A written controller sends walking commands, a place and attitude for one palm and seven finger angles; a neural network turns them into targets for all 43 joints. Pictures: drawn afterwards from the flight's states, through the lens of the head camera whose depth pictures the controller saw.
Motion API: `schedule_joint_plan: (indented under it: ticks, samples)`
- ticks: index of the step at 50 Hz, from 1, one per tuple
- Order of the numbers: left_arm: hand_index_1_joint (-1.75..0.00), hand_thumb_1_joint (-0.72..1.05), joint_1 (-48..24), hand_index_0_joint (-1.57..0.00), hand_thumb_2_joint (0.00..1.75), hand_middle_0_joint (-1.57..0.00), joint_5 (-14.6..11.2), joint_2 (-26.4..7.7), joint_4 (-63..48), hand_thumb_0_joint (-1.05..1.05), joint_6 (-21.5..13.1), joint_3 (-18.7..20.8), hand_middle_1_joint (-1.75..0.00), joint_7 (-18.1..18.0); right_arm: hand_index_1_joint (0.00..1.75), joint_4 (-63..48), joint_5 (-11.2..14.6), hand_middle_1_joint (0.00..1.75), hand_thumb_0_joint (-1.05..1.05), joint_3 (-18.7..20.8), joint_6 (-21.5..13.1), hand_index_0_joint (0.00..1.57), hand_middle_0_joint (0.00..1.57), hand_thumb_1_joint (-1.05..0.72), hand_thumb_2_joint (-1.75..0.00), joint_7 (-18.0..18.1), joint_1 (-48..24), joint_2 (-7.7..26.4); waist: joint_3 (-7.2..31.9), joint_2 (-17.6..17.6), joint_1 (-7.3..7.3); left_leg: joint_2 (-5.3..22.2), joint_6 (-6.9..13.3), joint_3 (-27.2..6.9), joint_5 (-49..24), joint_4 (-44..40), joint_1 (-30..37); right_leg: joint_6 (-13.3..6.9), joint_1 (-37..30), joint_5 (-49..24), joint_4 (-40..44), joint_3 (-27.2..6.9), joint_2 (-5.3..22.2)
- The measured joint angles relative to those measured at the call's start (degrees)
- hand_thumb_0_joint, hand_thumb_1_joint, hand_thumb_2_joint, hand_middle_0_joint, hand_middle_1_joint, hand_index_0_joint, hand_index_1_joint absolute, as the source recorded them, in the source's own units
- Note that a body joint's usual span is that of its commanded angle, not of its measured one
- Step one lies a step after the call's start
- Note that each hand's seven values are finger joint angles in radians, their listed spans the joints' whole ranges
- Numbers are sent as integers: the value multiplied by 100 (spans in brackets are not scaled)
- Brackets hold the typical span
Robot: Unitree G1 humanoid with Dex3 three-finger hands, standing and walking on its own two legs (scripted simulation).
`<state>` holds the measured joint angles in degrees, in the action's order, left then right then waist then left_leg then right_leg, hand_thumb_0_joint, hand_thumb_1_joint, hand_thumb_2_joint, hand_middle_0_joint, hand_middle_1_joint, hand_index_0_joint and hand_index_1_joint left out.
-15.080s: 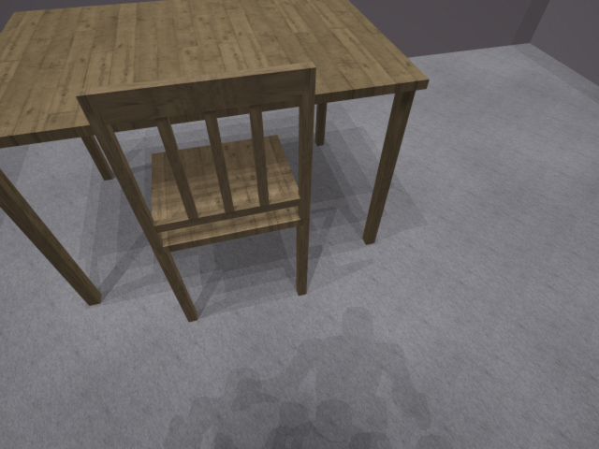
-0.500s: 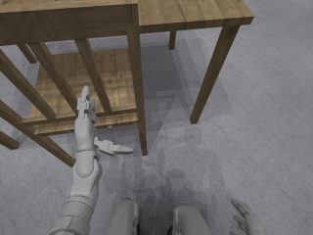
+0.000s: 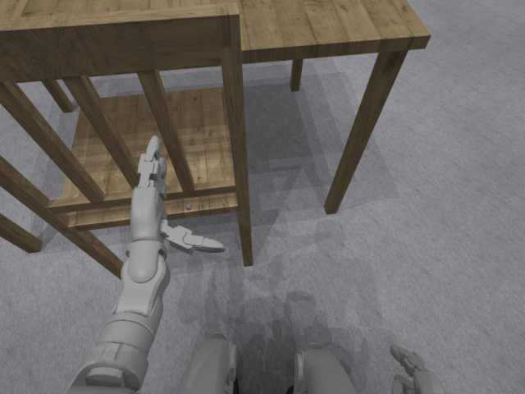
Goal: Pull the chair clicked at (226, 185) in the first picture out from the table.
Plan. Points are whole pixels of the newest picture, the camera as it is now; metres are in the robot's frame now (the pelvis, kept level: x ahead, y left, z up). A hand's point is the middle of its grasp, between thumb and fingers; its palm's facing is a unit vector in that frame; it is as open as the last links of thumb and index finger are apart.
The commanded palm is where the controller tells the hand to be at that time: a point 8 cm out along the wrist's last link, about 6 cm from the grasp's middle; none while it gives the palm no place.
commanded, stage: aim the fingers beside a spindle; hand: left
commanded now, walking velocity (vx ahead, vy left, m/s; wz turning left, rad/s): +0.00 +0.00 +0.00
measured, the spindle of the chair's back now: (116, 146) +0.50 +0.27 +0.03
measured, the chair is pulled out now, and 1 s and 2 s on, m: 0.00 0.00 -0.01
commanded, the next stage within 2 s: push the fingers through the gap in 0.84 s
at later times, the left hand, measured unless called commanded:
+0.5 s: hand (193, 211) +0.38 +0.12 +0.03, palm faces +0.17 -0.99 +0.01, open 16.9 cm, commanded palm +0.35 +0.17 +0.03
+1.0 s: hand (198, 212) +0.38 +0.12 +0.02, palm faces +0.10 -0.99 -0.07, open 17.0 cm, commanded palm +0.35 +0.17 +0.02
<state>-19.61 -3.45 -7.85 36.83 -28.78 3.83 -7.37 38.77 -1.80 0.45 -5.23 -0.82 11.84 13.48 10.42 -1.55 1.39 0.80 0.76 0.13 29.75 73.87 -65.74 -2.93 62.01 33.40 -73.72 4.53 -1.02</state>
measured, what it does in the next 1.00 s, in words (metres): stands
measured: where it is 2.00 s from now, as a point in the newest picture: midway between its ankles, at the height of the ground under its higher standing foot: outside the picture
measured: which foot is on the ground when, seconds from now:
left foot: down 0.00-1.00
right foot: down 0.00-1.00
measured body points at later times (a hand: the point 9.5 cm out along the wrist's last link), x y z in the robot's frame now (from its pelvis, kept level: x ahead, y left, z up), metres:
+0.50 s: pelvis +0.00 +0.00 +0.00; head +0.11 +0.00 +0.44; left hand +0.36 +0.18 +0.03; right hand +0.14 -0.24 -0.12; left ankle +0.05 +0.11 -0.62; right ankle +0.02 -0.09 -0.62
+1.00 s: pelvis +0.00 +0.00 +0.00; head +0.10 -0.01 +0.44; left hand +0.37 +0.17 +0.03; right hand +0.14 -0.25 -0.12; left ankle +0.05 +0.11 -0.62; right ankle +0.02 -0.09 -0.62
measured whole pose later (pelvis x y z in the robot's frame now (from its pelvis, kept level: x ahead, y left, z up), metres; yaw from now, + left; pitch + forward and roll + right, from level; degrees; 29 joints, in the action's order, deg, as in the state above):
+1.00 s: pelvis +0.00 +0.00 +0.00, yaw +0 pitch +21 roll -1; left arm -19.5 -3.6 -6.6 38.1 -26.6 2.4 -7.2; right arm 38.4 -1.4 0.3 -4.5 -0.8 11.8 13.5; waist 10.4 -1.6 1.3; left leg 0.6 0.4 0.0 29.4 73.0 -64.9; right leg -3.2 61.4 33.3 -73.3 4.5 -1.0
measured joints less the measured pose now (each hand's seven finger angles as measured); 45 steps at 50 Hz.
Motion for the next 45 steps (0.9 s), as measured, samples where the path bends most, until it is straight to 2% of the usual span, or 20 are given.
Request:
schedule_joint_plan:
  ticks: [2,4,8,10,12,15,18,20,22,25,27,29,31,35,37,41,43,45]
  samples:
    - [-8,-50,-15,-6,30,-5,-135,74,213,-1,267,5,-8,122,30,-54,32,29,1,-25,3,20,21,-91,-90,39,-3,-7,-26,19,21,-2,3,1,-37,-44,-23,2,25,-36,42,-1,2]
    - [-8,-50,118,-6,30,-5,-207,183,145,-1,343,48,-8,130,30,-121,19,29,1,-19,-36,20,21,-91,-90,67,-2,-24,-51,38,60,7,4,4,-56,-62,-61,3,65,-64,66,-6,-7]
    - [-8,-50,525,-6,30,-6,-99,288,-634,-2,-74,80,-8,-144,30,-150,-85,29,1,58,-138,20,21,-91,-90,31,-4,-44,-61,42,102,30,2,23,-9,-3,-78,5,89,-41,20,-27,-30]
    - [-8,-50,523,-6,30,-6,23,219,-843,-2,-348,55,-8,-272,30,-88,-115,29,1,77,-142,20,21,-91,-90,-7,-20,-36,-52,33,80,29,4,28,26,37,-42,8,54,-6,-22,-32,-29]
    - [-8,-50,343,-6,30,-6,128,120,-752,-2,-454,17,-8,-304,30,-20,-114,29,1,70,-107,20,21,-91,-90,-32,-36,-20,-22,11,46,17,8,14,44,67,-27,11,28,20,-48,-18,-18]
    - [-8,-50,-43,-6,30,-5,152,30,-165,-1,-199,-52,-8,-164,30,14,-44,29,1,13,-21,20,21,-91,-90,-21,-56,-4,13,-12,17,-7,13,-7,23,58,-41,13,29,17,-43,4,4]
    - [-8,-50,-213,-6,30,-5,1,90,339,-1,271,-39,-8,12,30,-71,16,29,1,-41,32,20,21,-91,-90,23,-58,-23,-22,-1,45,-13,13,-5,-34,-9,-70,11,64,-34,14,1,8]
    - [-8,-50,-84,-6,30,-5,-114,200,299,-1,405,33,-8,25,30,-147,3,29,1,-38,13,20,21,-91,-90,42,-42,-51,-47,18,85,-2,12,12,-60,-46,-102,10,109,-68,45,-16,-1]
    - [-8,-50,189,-6,30,-6,-161,312,-74,-2,300,96,-8,-64,30,-196,-38,29,1,-6,-32,20,21,-91,-90,40,-17,-75,-61,29,114,17,7,29,-55,-50,-114,10,133,-77,50,-36,-20]
    - [-8,-50,526,-6,30,-6,-39,324,-740,-2,-145,85,-8,-286,30,-164,-109,29,1,55,-82,20,21,-91,-90,-15,19,-83,-51,28,105,35,1,51,-3,-15,-63,7,94,-38,14,-60,-37]
    - [-8,-50,521,-6,30,-6,106,228,-885,-2,-400,35,-8,-378,30,-87,-130,29,1,69,-68,20,21,-91,-90,-51,28,-66,-24,16,66,31,1,47,32,17,-14,6,43,1,-21,-56,-34]
    - [-8,-50,320,-6,30,-6,220,118,-686,-2,-457,-41,-8,-369,30,-11,-111,29,1,55,-31,20,21,-91,-90,-62,24,-37,6,-9,26,12,-1,19,45,43,4,3,8,30,-44,-28,-18]
    - [-8,-50,51,-6,30,-5,227,59,-267,-1,-272,-122,-8,-264,30,25,-58,29,1,17,26,20,21,-91,-90,-46,3,-14,15,-20,6,-8,-4,-7,30,43,-6,-3,5,33,-47,-1,0]
    - [-8,-50,-186,-6,30,-5,-8,173,393,-1,321,-56,-8,-27,30,-62,13,29,1,-43,66,20,21,-91,-90,36,-41,-32,-36,23,66,-11,-12,-7,-48,-36,-66,-14,77,-34,13,-1,2]
    - [-8,-50,-17,-6,30,-6,-108,274,239,-1,380,72,-8,-40,30,-139,-13,29,1,-30,27,20,21,-91,-90,65,-42,-60,-57,51,124,10,-18,8,-64,-58,-107,-18,132,-63,32,-18,-18]
    - [-8,-50,523,-6,30,-6,-40,301,-719,-2,-111,163,-8,-285,30,-178,-109,29,1,73,-70,20,21,-91,-90,6,-2,-77,-49,44,150,50,-33,41,-4,-23,-69,-27,115,-32,2,-56,-56]
    - [-8,-50,608,-6,30,-6,76,197,-992,-2,-377,102,-8,-368,30,-119,-129,29,1,105,-68,20,21,-91,-90,-45,27,-54,-10,16,98,48,-33,44,35,-2,3,-27,43,8,-21,-59,-56]
    - [-8,-50,486,-6,30,-6,163,90,-878,-2,-469,14,-8,-339,30,-39,-109,29,1,95,-29,20,21,-91,-90,-67,37,-18,26,-20,30,30,-32,25,52,5,65,-25,-32,36,-25,-41,-41]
